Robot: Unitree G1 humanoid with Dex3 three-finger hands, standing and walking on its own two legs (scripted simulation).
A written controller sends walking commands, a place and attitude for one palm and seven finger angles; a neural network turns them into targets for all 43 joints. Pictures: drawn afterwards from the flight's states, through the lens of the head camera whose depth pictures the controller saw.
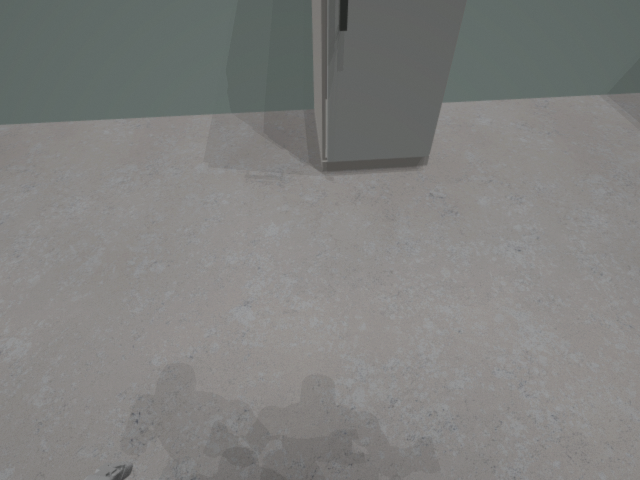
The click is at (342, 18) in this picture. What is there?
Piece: fridge door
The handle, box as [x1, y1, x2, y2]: [339, 0, 347, 30]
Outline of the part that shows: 340,0 339,29 346,30 347,0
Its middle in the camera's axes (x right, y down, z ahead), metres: +0.07 -0.93 +1.24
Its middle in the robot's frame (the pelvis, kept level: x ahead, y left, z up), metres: +1.57 +0.00 +0.18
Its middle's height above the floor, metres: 0.95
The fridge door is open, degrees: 0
